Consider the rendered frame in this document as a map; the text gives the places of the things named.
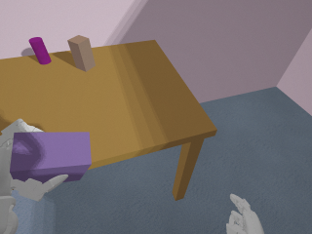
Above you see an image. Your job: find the robot left forearm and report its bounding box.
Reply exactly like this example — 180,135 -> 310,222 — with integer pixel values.
0,196 -> 19,234

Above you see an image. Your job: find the left robot hand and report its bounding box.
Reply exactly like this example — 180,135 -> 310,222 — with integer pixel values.
0,118 -> 68,202

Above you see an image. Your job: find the sponge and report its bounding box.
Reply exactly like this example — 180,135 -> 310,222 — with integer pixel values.
10,132 -> 92,183

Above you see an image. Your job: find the right robot hand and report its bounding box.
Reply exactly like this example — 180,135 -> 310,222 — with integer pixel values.
226,194 -> 264,234

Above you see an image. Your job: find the table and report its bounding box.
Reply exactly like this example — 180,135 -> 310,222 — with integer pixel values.
0,40 -> 217,201

